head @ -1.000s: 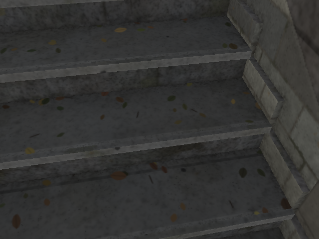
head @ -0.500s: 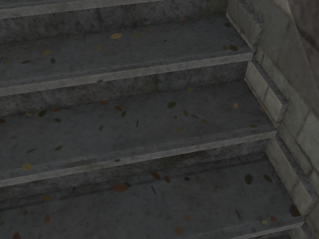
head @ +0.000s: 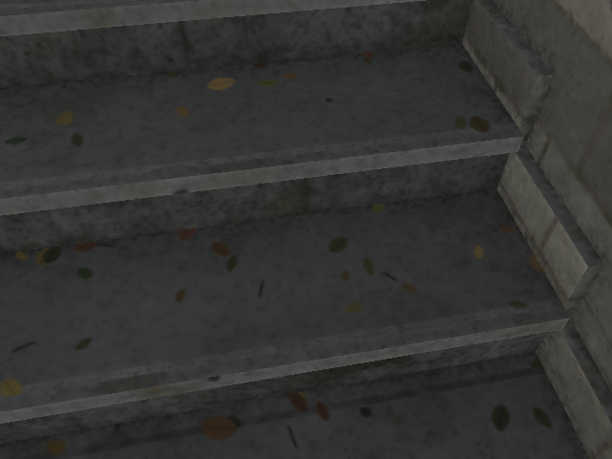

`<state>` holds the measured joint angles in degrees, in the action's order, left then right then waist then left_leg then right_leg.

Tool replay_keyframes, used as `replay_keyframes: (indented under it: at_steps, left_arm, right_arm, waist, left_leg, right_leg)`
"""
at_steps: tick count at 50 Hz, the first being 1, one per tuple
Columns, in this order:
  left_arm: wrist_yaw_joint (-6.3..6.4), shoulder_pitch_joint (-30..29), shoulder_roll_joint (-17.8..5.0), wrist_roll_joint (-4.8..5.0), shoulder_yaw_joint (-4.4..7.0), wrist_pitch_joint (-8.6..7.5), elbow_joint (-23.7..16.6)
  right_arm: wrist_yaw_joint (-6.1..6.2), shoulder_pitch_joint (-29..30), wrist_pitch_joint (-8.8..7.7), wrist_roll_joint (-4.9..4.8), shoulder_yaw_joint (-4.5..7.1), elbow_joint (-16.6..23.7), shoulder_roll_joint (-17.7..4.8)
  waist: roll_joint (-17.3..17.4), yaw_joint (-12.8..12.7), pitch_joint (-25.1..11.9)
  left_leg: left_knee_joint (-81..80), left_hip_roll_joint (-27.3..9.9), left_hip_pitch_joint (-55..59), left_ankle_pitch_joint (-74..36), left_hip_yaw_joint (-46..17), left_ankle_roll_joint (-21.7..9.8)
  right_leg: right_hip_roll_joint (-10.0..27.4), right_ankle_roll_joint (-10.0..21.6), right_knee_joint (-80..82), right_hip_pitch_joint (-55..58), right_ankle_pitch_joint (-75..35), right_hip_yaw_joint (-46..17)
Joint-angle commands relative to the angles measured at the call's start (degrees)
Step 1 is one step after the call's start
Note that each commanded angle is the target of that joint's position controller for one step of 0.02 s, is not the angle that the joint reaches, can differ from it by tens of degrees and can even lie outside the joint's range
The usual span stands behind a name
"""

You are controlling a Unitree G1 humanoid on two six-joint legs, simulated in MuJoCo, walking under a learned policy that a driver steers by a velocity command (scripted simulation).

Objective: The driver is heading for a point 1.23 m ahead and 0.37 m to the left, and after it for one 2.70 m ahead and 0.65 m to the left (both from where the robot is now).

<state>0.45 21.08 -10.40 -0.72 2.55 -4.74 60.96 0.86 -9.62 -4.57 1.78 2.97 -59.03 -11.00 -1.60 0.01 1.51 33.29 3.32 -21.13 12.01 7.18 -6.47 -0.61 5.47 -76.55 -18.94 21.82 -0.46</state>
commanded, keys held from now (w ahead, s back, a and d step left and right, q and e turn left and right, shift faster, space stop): w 0.50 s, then w+q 0.50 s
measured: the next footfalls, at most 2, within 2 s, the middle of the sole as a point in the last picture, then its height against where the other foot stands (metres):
right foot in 0.38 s outside the picture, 0.17 m higher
left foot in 0.90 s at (302, 297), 0.17 m higher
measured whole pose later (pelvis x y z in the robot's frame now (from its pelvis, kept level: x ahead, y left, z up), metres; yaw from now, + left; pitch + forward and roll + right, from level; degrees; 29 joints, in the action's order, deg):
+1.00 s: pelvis +0.57 +0.00 +0.25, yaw +11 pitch +2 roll +3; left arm 1.5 26.8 -9.1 -1.1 1.6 -6.3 51.7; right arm -0.5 -4.0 1.6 1.2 1.1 -43.1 -9.3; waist 1.0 -0.5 0.7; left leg 65.6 8.4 -41.1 27.2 12.1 -12.7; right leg 3.8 4.2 -80.0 -22.3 3.6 -0.1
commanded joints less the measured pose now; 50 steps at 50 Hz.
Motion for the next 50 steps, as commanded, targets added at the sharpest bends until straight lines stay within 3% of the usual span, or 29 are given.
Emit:
replay_keyframes:
  at_steps: [1,5,7,8,11,13,16,17,18,19,20,21,22,23,25,26,27,30,33,36,39,42,44,45,46,47,48,49,50]
  left_arm:
    - [-0.41,0.1,-3.3,-1.94,0.87,-0.27,-5.6]
    - [-0.94,-7.3,3.7,-1.97,-1.58,2.95,-11.8]
    - [1.16,-12.4,5.3,-1.22,-2.97,4.0,-15.8]
    - [1.85,-15.1,6.5,-2.29,-3.93,4.25,-18.6]
    - [2.92,-25.3,5.5,-1.25,-5.1,3.45,-26.2]
    - [2.57,-30.9,5.9,-0.7,-6.43,3.34,-31.5]
    - [1.34,-30.4,6.4,0.65,-8.15,4.21,-33.9]
    - [1.7,-25.6,4.6,2.12,-6.95,4.23,-31.3]
    - [2.23,-12.1,2.2,2.1,-5.38,4.65,-27.1]
    - [2.04,0.8,-0.2,1.23,-4.25,4.41,-24.2]
    - [2.09,4.3,-5.4,-0.36,-2.41,4.11,-20.7]
    - [3.11,7.9,-11.9,-2.7,-0.11,5.26,-16.5]
    - [3.7,3.6,-13.6,-2.3,1.23,6.81,-14.2]
    - [3.4,-4.6,-11.3,-0.42,1.02,5.12,-13.5]
    - [1.67,-7.0,-0.1,-0.95,-1.49,1.37,-6.2]
    - [0.79,-4.1,3.9,-1.02,-2.27,0.2,-2.4]
    - [-0.1,-0.1,4.0,-1.13,-2.04,-0.79,1.1]
    - [-0.49,0.8,3.1,0.41,-2.4,-3.75,3.1]
    - [0.33,6.6,-1.3,0.8,-2.5,-5.71,4.5]
    - [1.21,11.4,-1.1,1.86,-2.52,-5.35,5.6]
    - [3.8,16.4,-3.7,2.49,-1.9,-4.26,4.2]
    - [5.27,15.2,-6.9,2.01,-1.28,-2.8,1.5]
    - [5.47,15.1,-11.1,2.05,-0.48,-2.79,-1.4]
    - [3.85,12.1,-13.2,2.0,0.42,-3.28,-4.5]
    - [2.77,9.8,-12.9,2.83,0.74,-3.98,-7.6]
    - [0.94,6.0,-8.5,1.8,-0.17,-4.39,-13.2]
    - [-0.34,-4.0,-10.9,-0.87,1.65,-4.14,-17.6]
    - [-0.07,-4.4,-5.3,-1.85,1.14,-3.14,-22.6]
    - [0.88,-4.7,-3.2,-2.47,0.42,-2.63,-23.8]
  right_arm:
    - [-0.71,-8.0,0.81,-0.5,0.59,-1.3,-3.5]
    - [-0.36,-14.1,-0.65,0.14,-0.66,-5.2,-3.8]
    - [-0.35,-15.9,-1.78,-0.11,-1.27,-5.6,-4.4]
    - [-0.44,-16.0,-2.06,-0.12,-1.42,-6.0,-5.4]
    - [-0.49,-18.7,-2.84,0.05,-2.67,-6.3,-4.6]
    - [0.33,-20.2,-2.66,-1.44,-3.54,-7.9,-3.6]
    - [2.23,-21.7,-1.03,-4.3,-3.65,-6.5,-4.6]
    - [2.06,-22.9,-1.45,-4.57,-3.1,-4.2,-7.8]
    - [1.73,-21.3,-2.47,-3.89,-1.3,-3.1,-14.3]
    - [0.51,-17.9,-3.21,-5.85,0.22,-2.0,-16.9]
    - [-0.71,-18.8,-3.88,-6.73,0.92,-1.1,-15.2]
    - [-2.62,-18.1,-3.62,-5.07,0.16,1.2,-9.5]
    - [-4.43,-15.3,-2.94,1.02,1.19,2.0,-7.7]
    - [-4.32,-16.5,-2.05,2.92,0.26,5.2,-0.8]
    - [-1.86,-4.8,-0.54,3.03,-1.99,12.7,5.1]
    - [-1.07,-2.3,-0.22,2.26,-3.29,14.3,8.9]
    - [-0.49,-2.7,0.61,1.97,-4.55,14.6,11.2]
    - [0.52,-2.2,2.82,-0.88,-4.22,16.0,7.7]
    - [1.9,5.3,4.8,-0.93,-4.48,19.3,8.9]
    - [2.39,18.6,4.79,0.31,-5.38,26.2,7.4]
    - [0.6,19.4,5.46,-0.31,-5.25,26.7,5.6]
    - [-0.6,17.4,5.52,-2.26,-6.53,24.5,9.1]
    - [-0.02,8.4,6.94,-3.58,-4.68,22.6,3.0]
    - [-0.44,-0.3,6.7,-1.93,-3.16,20.7,0.6]
    - [-1.26,-4.2,6.32,-0.27,-1.99,19.6,-2.0]
    - [-1.44,-5.5,6.41,0.49,-0.31,17.7,-4.8]
    - [-1.49,-4.0,6.93,0.72,1.7,17.6,-8.1]
    - [-1.49,0.3,6.0,-0.25,2.04,18.0,-8.6]
    - [-1.15,-0.1,4.21,-0.86,2.08,15.9,-6.7]
  waist:
    - [1.5,0.2,2.7]
    - [3.1,-1.2,4.7]
    - [6.7,-0.2,4.1]
    - [6.5,-1.5,5.4]
    - [4.1,-0.5,7.5]
    - [2.6,-0.6,8.0]
    - [1.2,1.0,0.8]
    - [0.5,-0.4,-7.0]
    - [8.6,-7.0,-16.1]
    - [15.4,-13.5,-25.1]
    - [11.4,-13.0,-29.4]
    - [-6.7,-12.7,-28.9]
    - [-12.4,-9.6,-27.1]
    - [-5.9,-2.3,-16.4]
    - [6.3,1.2,0.1]
    - [6.1,1.6,1.9]
    - [3.8,1.9,2.1]
    - [4.6,4.4,4.5]
    - [-3.8,2.1,2.0]
    - [-1.6,0.7,5.4]
    - [-2.0,-0.9,0.4]
    - [-3.6,1.5,-5.8]
    - [-8.4,6.7,-14.6]
    - [-17.2,9.0,-15.8]
    - [-16.9,11.6,-18.5]
    - [-0.7,11.1,-15.7]
    - [7.6,11.2,-14.6]
    - [3.7,4.2,-10.2]
    - [-0.9,2.0,-5.5]
  left_leg:
    - [-24.8,-20.3,12.1,26.0,-32.1,-8.5]
    - [-21.9,-16.3,3.1,15.4,-21.3,-6.1]
    - [-23.4,-17.4,2.6,15.8,-21.2,-6.7]
    - [-24.3,-17.9,4.0,19.5,-21.6,-6.2]
    - [-25.9,-18.5,9.5,16.0,-20.1,-5.8]
    - [-29.3,-15.0,7.5,12.0,-15.0,-3.5]
    - [-40.4,-12.2,1.9,-29.1,-7.3,-7.5]
    - [-30.3,-13.7,6.0,-69.6,-6.4,-8.2]
    - [-16.2,-16.0,17.7,-93.8,-5.8,-8.0]
    - [-2.8,-18.1,24.8,-105.0,-4.5,-7.2]
    - [10.4,-15.1,18.7,-91.8,-6.0,-4.6]
    - [33.2,-5.0,-0.9,-52.4,-7.8,-1.9]
    - [59.1,2.3,-11.2,-8.8,-14.7,-1.1]
    - [73.2,0.4,-18.5,-8.6,-21.1,-0.6]
    - [80.3,-2.2,-30.9,-10.7,-14.4,-1.7]
    - [87.0,-1.8,-38.3,-9.9,-16.8,-2.7]
    - [89.1,-1.5,-44.0,-9.1,-17.4,-3.6]
    - [78.6,-0.3,-45.6,-6.4,-16.9,-1.7]
    - [91.1,2.3,-54.9,-4.3,-10.5,-0.9]
    - [78.8,-1.0,-58.4,-0.3,-8.0,-0.9]
    - [68.4,-3.5,-53.1,4.9,-1.4,-0.9]
    - [47.5,-1.0,-28.1,12.8,9.6,-4.5]
    - [41.8,7.0,-9.5,20.5,11.8,-5.3]
    - [30.4,6.1,-7.8,22.5,6.9,-7.5]
    - [21.6,5.0,2.6,22.1,-2.0,-10.2]
    - [5.8,-5.2,14.5,35.4,-31.2,-15.6]
    - [-11.1,-13.2,10.0,40.2,-60.8,-19.5]
    - [-13.6,-13.8,5.2,35.8,-58.6,-15.9]
    - [-14.0,-13.6,1.3,28.9,-52.8,-12.1]
  right_leg:
    - [2.6,0.4,-23.0,-29.1,-3.5,0.5]
    - [2.9,0.3,-33.8,-39.5,-3.4,2.4]
    - [1.1,0.5,-45.8,-46.5,-1.1,3.5]
    - [2.8,0.9,-45.7,-52.4,0.1,1.9]
    - [3.3,1.3,-49.4,-64.4,5.6,1.6]
    - [5.9,1.2,-33.8,-60.0,7.1,4.3]
    - [3.2,0.6,1.5,-22.0,3.5,13.2]
    - [-2.0,0.2,3.5,-10.8,2.5,16.9]
    - [-4.6,1.1,6.0,-6.9,5.2,15.2]
    - [-5.4,2.7,15.1,0.5,0.8,11.1]
    - [-2.4,4.6,22.0,8.2,4.6,-1.8]
    - [12.6,13.0,42.4,17.0,16.0,-35.0]
    - [16.6,15.5,63.2,14.6,28.7,-60.1]
    - [19.2,9.9,63.6,4.7,33.3,-54.4]
    - [15.6,5.1,54.0,-9.5,22.8,-31.7]
    - [13.0,2.2,51.2,-8.3,10.4,-23.2]
    - [10.8,-0.1,50.9,-3.7,2.8,-15.8]
    - [9.0,-4.6,55.1,-6.0,-11.8,-3.3]
    - [10.7,-4.6,59.5,0.2,-20.2,-0.8]
    - [10.0,-5.2,64.8,2.8,-14.9,2.8]
    - [12.2,-1.3,71.5,13.1,-30.4,3.4]
    - [12.5,-0.1,66.9,18.4,-83.7,13.5]
    - [16.0,0.4,49.9,20.1,-126.7,12.7]
    - [19.2,0.7,37.6,26.0,-125.6,10.4]
    - [18.2,0.8,22.9,19.2,-110.4,9.9]
    - [7.3,-0.7,0.2,-10.3,-61.5,8.9]
    - [-3.0,-1.7,-25.3,-23.3,-14.2,-0.4]
    - [1.1,-0.4,-33.0,-29.0,-15.7,-8.6]
    - [1.8,0.4,-34.2,-31.6,-17.6,-7.7]
Velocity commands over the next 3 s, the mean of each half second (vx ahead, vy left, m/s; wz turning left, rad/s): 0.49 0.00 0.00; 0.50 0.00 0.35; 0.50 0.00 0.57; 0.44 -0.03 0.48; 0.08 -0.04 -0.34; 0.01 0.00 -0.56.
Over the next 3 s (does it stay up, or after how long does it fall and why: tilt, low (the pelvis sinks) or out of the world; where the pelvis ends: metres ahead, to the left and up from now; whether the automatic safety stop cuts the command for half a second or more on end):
stays up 1.43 0.32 0.80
